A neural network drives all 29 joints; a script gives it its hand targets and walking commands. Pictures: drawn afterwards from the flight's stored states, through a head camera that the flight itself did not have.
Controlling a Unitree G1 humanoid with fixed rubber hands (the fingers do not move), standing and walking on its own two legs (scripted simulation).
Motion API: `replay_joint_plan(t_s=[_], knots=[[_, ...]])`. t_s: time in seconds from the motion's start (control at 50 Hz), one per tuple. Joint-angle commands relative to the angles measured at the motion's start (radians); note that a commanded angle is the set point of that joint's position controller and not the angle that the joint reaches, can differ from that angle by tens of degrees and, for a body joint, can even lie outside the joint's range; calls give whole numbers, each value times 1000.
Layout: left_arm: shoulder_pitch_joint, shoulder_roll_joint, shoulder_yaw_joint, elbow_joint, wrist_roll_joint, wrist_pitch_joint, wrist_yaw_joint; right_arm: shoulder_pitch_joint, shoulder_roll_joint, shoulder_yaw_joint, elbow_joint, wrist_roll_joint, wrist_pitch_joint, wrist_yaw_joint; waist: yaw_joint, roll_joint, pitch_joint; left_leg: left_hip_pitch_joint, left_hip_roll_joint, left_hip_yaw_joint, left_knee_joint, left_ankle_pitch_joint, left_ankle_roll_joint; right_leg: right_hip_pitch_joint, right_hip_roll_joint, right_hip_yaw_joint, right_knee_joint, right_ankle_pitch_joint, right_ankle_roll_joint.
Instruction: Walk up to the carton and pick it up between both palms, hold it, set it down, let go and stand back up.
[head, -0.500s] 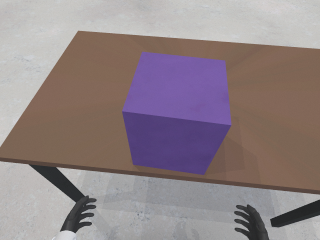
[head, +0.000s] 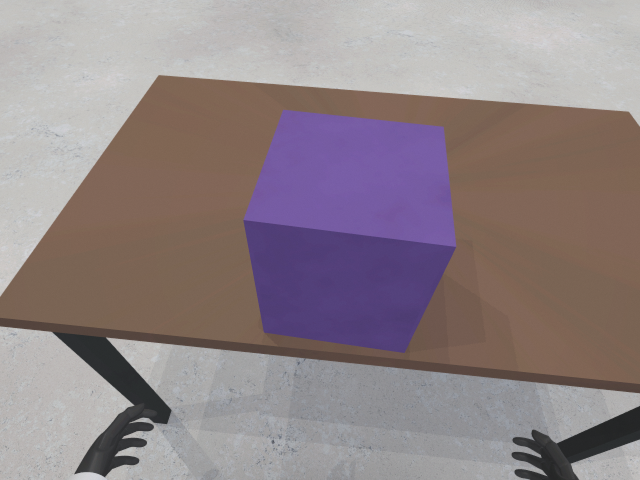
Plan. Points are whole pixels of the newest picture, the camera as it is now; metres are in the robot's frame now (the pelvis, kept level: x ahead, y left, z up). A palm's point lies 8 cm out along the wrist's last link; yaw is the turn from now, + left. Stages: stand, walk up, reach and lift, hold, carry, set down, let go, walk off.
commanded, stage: stand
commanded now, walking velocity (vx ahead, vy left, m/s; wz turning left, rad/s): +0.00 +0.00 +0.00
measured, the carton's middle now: (346, 237) +0.42 -0.01 +0.06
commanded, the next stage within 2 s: none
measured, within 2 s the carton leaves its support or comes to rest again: neither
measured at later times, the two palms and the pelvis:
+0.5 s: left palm (94, 477) +0.13 +0.28 -0.07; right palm out of the picture +0.13 -0.29 -0.08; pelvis +0.00 +0.00 +0.00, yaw +0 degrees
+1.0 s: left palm out of the picture +0.12 +0.28 -0.07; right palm out of the picture +0.12 -0.29 -0.08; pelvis -0.01 +0.00 +0.00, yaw +0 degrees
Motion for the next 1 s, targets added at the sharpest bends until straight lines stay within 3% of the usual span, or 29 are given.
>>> replay_joint_plan(t_s=[0.0, 0.04, 0.08, 0.1, 0.12, 0.14, 0.22, 0.24, 0.26, 0.28, 0.32, 0.34, 0.38, 0.42, 0.46, 0.48, 0.5, 0.52, 0.54, 0.62, 0.74, 0.76, 0.78, 0.8, 0.82, 0.88, 0.94, 0.96, 0.98], knots=[[-1, 210, 74, 28, -2, -44, 10, -4, -245, -30, -42, -125, -31, -11, -19, 7, -185, 86, 69, -45, -39, 206, 68, 72, -76, 56, -47, 225, -70], [-9, 190, 69, 32, -4, -52, 5, 0, -239, -24, -27, -136, -30, -15, -27, 53, -206, 93, 68, -40, -25, 239, 63, 75, -82, 55, -30, 208, -69], [22, 192, 69, 45, -14, -46, 8, -14, -239, -19, -29, -135, -33, -9, -1, 67, -185, 69, 68, -45, -31, 229, 69, 60, -77, 50, -35, 175, -62], [10, 202, 67, 44, -6, -41, 7, -42, -236, -26, -36, -126, -28, -9, -4, 13, -179, 71, 72, -59, -44, 231, 64, 52, -76, 33, -32, 154, -63], [2, 202, 69, 46, -3, -38, 9, -14, -227, -27, -39, -123, -32, -8, -21, 34, -178, 74, 65, -42, -29, 174, 60, 51, -79, 57, -45, 154, -70], [2, 178, 59, 44, -12, -38, 4, -51, -227, -23, -45, -130, -32, -8, -5, 31, -183, 75, 69, -48, -43, 163, 66, 64, -80, 43, -35, 154, -66], [-4, 191, 64, 33, -11, -42, 8, -13, -250, -29, -31, -132, -23, -15, -15, -16, -205, 92, 69, -52, -34, 213, 70, 79, -76, 51, -45, 214, -65], [-22, 176, 54, 41, -14, -43, 6, -12, -259, -34, -35, -127, -25, -20, -27, 29, -192, 72, 67, -58, -43, 194, 72, 85, -82, 57, -48, 203, -66], [-25, 199, 64, 50, -13, -48, 11, -43, -222, -24, -39, -131, -28, -14, -14, 26, -189, 92, 68, -51, -51, 198, 65, 73, -82, 66, -38, 186, -67], [-27, 204, 65, 41, -2, -41, 11, -6, -229, -24, -43, -128, -24, -15, -32, 8, -174, 89, 75, -54, -37, 219, 71, 65, -78, 45, -39, 202, -64], [19, 192, 63, 45, -16, -40, 7, -59, -245, -35, -55, -131, -32, -10, -4, 52, -219, 80, 75, -56, -34, 199, 75, 92, -82, 44, -31, 177, -67], [16, 204, 67, 62, -10, -43, 10, 5, -227, -31, -38, -123, -29, -17, -33, -14, -193, 79, 68, -59, -43, 217, 62, 67, -84, 46, -55, 139, -70], [18, 194, 65, 61, -7, -47, 10, -52, -247, -40, -34, -133, -30, -21, -3, 0, -164, 80, 64, -56, -29, 197, 68, 56, -87, 65, -70, 144, -66], [4, 214, 67, 73, -15, -51, 7, -25, -247, -39, -20, -123, -29, -12, -16, 37, -204, 76, 67, -54, -24, 217, 68, 86, -91, 61, -37, 202, -74], [-36, 220, 72, 55, -8, -48, 13, 0, -214, -20, -23, -124, -26, -8, -36, -4, -180, 74, 61, -37, -30, 206, 62, 75, -88, 62, -44, 198, -68], [-41, 200, 64, 52, -9, -47, 4, -36, -241, -29, -43, -124, -28, -13, -23, -21, -196, 88, 68, -40, -22, 232, 71, 71, -88, 45, -31, 186, -66], [1, 204, 72, 59, -13, -48, 9, -45, -244, -32, -39, -133, -25, -15, -5, -8, -183, 97, 72, -59, -24, 221, 76, 56, -87, 60, -43, 171, -68], [-19, 202, 65, 54, -16, -51, 7, -67, -252, -33, -45, -129, -28, -15, -6, 51, -165, 59, 68, -49, -40, 211, 72, 58, -86, 56, -45, 158, -66], [-12, 226, 75, 65, -9, -46, 10, -48, -240, -37, -36, -133, -31, -12, -17, 55, -204, 95, 69, -36, -43, 191, 70, 84, -91, 67, -47, 166, -72], [-13, 193, 59, 88, -19, -47, 9, -47, -237, -28, -26, -123, -39, -14, -13, 8, -199, 95, 76, -63, -45, 220, 74, 59, -93, 69, -43, 138, -80], [1, 198, 60, 68, -17, -47, 5, -29, -236, -26, -19, -125, -35, -17, -15, 26, -198, 89, 76, -59, -21, 231, 72, 61, -92, 62, -43, 197, -77], [-33, 189, 52, 69, -12, -46, 7, -15, -226, -23, -15, -120, -35, -17, -34, 2, -169, 84, 75, -76, -46, 208, 76, 53, -89, 61, -51, 186, -77], [-44, 200, 64, 68, -15, -46, 10, -28, -241, -24, -15, -125, -37, -22, -31, 48, -162, 73, 67, -52, -54, 216, 69, 68, -85, 59, -51, 191, -64], [-35, 209, 66, 75, -13, -48, 14, -12, -216, -24, -24, -126, -35, -23, -44, 17, -197, 103, 71, -67, -47, 221, 74, 70, -81, 58, -40, 207, -66], [-9, 209, 68, 80, -14, -48, 17, 10, -223, -25, -14, -124, -37, -18, -28, -1, -207, 118, 88, -81, -39, 244, 81, 60, -86, 56, -40, 192, -71], [-8, 210, 68, 83, -19, -43, 12, -14, -246, -31, -31, -127, -34, -21, -25, 50, -165, 67, 67, -54, -42, 223, 71, 72, -79, 56, -33, 179, -67], [-4, 211, 70, 85, -21, -41, 16, 17, -237, -26, 2, -121, -36, -19, -27, 21, -178, 86, 77, -69, -52, 211, 80, 61, -87, 61, -38, 162, -72], [-30, 220, 67, 84, -25, -47, 10, -17, -247, -28, -7, -116, -38, -21, -32, 47, -173, 92, 85, -75, -51, 219, 79, 52, -80, 67, -46, 158, -68], [-15, 196, 68, 85, -15, -50, 10, -28, -231, -25, -21, -126, -39, -23, -31, 12, -168, 100, 89, -77, -38, 219, 77, 34, -86, 53, -44, 183, -71]])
